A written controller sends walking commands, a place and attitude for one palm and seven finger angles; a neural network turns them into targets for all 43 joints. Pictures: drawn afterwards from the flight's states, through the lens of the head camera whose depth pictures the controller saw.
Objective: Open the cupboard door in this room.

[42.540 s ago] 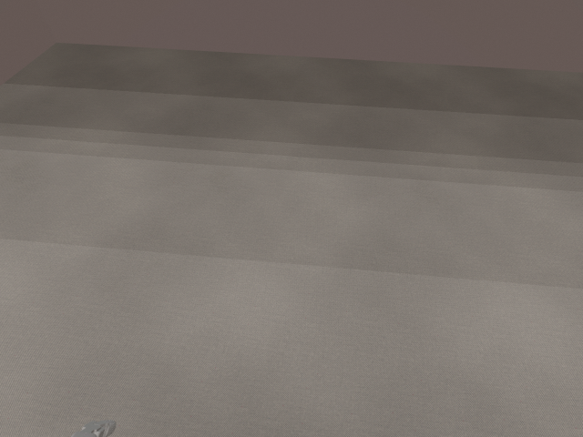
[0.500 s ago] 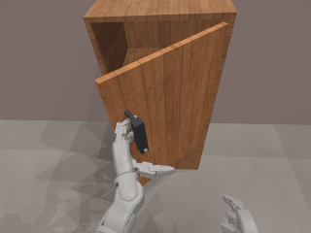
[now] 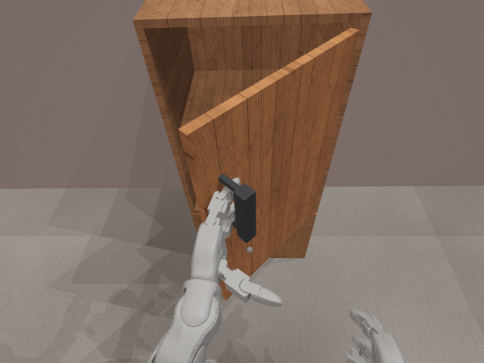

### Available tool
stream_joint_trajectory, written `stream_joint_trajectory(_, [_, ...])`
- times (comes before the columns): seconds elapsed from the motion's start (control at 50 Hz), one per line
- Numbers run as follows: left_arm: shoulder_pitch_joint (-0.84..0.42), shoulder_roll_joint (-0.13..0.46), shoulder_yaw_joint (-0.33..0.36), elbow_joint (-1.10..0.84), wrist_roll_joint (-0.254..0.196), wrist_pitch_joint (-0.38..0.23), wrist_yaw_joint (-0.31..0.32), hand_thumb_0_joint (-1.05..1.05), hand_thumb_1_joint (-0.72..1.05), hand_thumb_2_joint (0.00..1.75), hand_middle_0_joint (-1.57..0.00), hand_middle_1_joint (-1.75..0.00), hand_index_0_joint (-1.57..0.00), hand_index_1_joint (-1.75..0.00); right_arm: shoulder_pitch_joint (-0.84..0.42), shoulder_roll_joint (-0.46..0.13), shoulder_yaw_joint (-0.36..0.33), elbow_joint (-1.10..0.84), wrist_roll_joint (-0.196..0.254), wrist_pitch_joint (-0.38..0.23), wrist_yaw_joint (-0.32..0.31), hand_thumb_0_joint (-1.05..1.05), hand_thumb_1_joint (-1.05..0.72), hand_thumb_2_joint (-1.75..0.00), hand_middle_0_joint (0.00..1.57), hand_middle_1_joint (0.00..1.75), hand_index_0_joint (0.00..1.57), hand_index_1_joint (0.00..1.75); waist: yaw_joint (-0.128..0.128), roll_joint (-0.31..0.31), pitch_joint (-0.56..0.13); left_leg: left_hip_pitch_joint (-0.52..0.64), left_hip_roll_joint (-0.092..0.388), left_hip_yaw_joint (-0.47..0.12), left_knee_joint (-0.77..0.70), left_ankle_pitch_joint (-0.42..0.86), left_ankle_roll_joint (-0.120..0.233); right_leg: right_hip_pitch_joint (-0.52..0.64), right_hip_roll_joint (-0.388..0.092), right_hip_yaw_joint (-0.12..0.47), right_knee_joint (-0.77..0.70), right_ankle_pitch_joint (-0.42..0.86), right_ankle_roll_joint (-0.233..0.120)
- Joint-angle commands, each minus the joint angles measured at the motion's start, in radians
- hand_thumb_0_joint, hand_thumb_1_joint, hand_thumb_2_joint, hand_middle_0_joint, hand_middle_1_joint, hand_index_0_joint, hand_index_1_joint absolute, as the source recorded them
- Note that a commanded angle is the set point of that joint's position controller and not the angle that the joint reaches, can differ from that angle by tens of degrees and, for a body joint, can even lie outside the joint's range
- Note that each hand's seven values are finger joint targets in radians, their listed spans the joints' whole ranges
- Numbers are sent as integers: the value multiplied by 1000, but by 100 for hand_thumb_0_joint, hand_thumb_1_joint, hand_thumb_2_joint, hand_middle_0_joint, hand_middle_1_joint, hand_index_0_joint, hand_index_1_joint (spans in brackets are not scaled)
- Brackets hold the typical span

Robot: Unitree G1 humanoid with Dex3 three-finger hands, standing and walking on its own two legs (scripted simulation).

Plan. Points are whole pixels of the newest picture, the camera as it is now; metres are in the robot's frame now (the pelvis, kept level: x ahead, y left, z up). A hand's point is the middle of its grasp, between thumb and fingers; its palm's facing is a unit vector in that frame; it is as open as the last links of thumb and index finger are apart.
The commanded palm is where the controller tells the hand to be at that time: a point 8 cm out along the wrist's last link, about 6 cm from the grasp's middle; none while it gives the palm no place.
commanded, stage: slide the hand sideways off the handle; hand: left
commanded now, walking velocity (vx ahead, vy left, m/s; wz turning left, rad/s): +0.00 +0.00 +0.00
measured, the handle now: (236, 208) +0.35 +0.02 +0.07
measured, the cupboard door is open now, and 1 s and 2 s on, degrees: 46 45 45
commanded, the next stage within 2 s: draw the hand back to the body in 0.86 s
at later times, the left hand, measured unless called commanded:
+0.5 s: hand (213, 273) +0.24 +0.05 +0.08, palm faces -0.06 -1.00 +0.02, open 16.1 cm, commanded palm +0.21 +0.12 +0.08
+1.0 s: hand (187, 295) +0.21 +0.09 +0.07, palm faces -0.03 -1.00 +0.00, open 16.3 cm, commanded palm +0.18 +0.14 +0.08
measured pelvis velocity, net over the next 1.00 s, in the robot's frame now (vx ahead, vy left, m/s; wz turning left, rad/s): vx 0.01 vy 0.00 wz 0.01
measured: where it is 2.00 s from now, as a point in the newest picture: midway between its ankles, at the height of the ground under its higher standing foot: outside the picture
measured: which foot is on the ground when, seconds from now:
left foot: down 0.00-1.00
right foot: down 0.00-1.00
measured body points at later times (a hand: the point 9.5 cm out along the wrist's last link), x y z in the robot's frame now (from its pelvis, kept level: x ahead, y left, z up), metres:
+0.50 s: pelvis +0.01 +0.00 +0.00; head +0.03 -0.01 +0.45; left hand +0.24 +0.11 +0.08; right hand +0.20 -0.20 -0.08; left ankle +0.03 +0.11 -0.69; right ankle +0.01 -0.08 -0.69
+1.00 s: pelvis +0.01 +0.00 -0.02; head +0.04 -0.02 +0.43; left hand +0.20 +0.14 +0.08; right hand +0.20 -0.22 -0.09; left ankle +0.03 +0.11 -0.69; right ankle +0.01 -0.08 -0.69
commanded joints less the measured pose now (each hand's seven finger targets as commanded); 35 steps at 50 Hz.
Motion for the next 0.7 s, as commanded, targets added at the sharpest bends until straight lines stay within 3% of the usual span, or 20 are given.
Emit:
stream_joint_trajectory(0.0, [-127, -63, 21, -271, 39, -73, 35, 0, -50, 30, -15, -30, -15, -30, -96, -77, -34, -195, 4, -48, 5, 0, -90, -90, 20, 30, 20, 30, 15, -126, -210, 125, 9, -14, -109, 126, 16, 75, -15, 29, -172, 203, 21])
stream_joint_trajectory(0.04, [-80, -31, 43, -287, 38, -71, 31, 0, -50, 30, -15, -30, -15, -30, -104, -81, -33, -204, 6, -42, 5, 0, -90, -90, 20, 30, 20, 30, 24, -124, -192, 118, 11, -12, -114, 126, 16, 84, -13, 31, -175, 201, 18])
stream_joint_trajectory(0.16, [28, -14, 38, -379, 42, -67, 11, 0, -50, 30, -15, -30, -15, -30, -104, -77, -28, -230, 5, -34, 1, 0, -90, -90, 20, 30, 20, 30, 22, -120, -156, 105, 11, -7, -109, 103, 16, 74, -13, 40, -180, 186, 22])
stream_joint_trajectory(0.24, [37, 10, 48, -429, 26, -62, -13, 0, -50, 30, -15, -30, -15, -30, -102, -79, -22, -233, 6, -37, -11, 0, -90, -90, 20, 30, 20, 30, 9, -121, -134, 103, 10, -14, -105, 87, 17, 61, -12, 41, -187, 164, 24])
stream_joint_trajectory(0.34, [165, 40, 83, -491, 2, -65, -44, 0, -50, 30, -15, -30, -15, -30, -95, -80, -22, -241, 7, -46, -13, 0, -90, -90, 20, 30, 20, 30, 21, -97, -171, 106, 9, -16, -93, 133, 14, 83, -9, 37, -157, 233, 23])
stream_joint_trajectory(0.4, [203, 52, 89, -509, 2, -65, -62, 0, -50, 30, -15, -30, -15, -30, -91, -82, -21, -247, 6, -50, -14, 0, -90, -90, 20, 30, 20, 30, 12, -100, -143, 92, 10, -18, -82, 131, 13, 58, -9, 36, -148, 243, 27])
stream_joint_trajectory(0.52, [274, 100, 142, -568, -25, -78, -113, 0, -50, 30, -15, -30, -15, -30, -76, -88, -23, -254, 5, -63, -25, 0, -90, -90, 20, 30, 20, 30, 14, -103, -169, 71, 8, -18, -59, 146, 14, 71, -12, 46, -133, 286, 34])
stream_joint_trajectory(0.58, [333, 92, 112, -623, -39, -90, -154, 0, -50, 30, -15, -30, -15, -30, -65, -93, -26, -264, 10, -76, -24, 0, -90, -90, 20, 30, 20, 30, 3, -71, -180, 76, 9, -21, -47, 169, 15, 68, -13, 43, -119, 322, 36])
stream_joint_trajectory(0.64, [394, 114, 123, -631, -51, -94, -189, 0, -50, 30, -15, -30, -15, -30, -49, -102, -30, -267, 12, -90, -28, 0, -90, -90, 20, 30, 20, 30, -1, -97, -171, 56, 10, -31, -33, 175, 17, 61, -12, 45, -111, 333, 39])
stream_joint_trajectory(0.68, [406, 112, 115, -666, -57, -100, -205, 0, -50, 30, -15, -30, -15, -30, -43, -101, -31, -274, 13, -98, -29, 0, -90, -90, 20, 30, 20, 30, -1, -63, -176, 54, 8, -32, -27, 174, 16, 47, -14, 42, -100, 328, 39])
